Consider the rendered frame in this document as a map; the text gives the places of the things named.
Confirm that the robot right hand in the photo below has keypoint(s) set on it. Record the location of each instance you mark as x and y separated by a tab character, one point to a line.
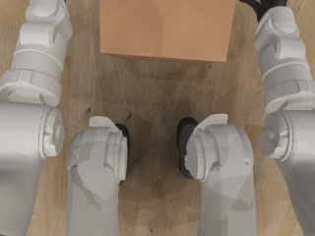
261	8

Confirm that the left robot foot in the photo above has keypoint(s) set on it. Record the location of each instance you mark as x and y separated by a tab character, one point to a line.
125	133

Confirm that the right robot forearm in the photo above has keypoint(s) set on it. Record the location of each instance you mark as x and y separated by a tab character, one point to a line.
282	62

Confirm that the robot right shin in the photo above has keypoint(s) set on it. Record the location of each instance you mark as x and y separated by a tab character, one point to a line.
217	119

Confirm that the right robot upper arm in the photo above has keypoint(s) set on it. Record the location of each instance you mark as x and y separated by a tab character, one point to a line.
288	137

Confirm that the left robot upper arm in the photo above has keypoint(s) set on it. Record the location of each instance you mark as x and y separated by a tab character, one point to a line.
30	133

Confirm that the carton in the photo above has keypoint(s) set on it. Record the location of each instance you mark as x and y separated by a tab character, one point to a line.
183	31

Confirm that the left robot forearm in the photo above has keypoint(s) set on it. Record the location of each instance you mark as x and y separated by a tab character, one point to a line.
39	57

